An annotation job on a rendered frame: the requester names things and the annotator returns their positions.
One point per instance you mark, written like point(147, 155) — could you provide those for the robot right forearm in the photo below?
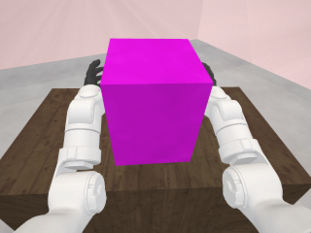
point(237, 146)

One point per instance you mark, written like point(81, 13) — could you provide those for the robot right hand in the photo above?
point(210, 73)

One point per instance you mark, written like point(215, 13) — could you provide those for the robot left forearm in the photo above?
point(82, 133)

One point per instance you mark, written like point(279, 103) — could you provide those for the robot left hand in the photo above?
point(91, 73)

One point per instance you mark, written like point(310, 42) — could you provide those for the pedestal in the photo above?
point(171, 197)

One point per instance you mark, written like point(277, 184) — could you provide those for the carton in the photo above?
point(155, 93)

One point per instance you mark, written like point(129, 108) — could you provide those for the robot right upper arm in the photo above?
point(255, 190)

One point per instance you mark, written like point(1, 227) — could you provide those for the robot left upper arm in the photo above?
point(75, 197)

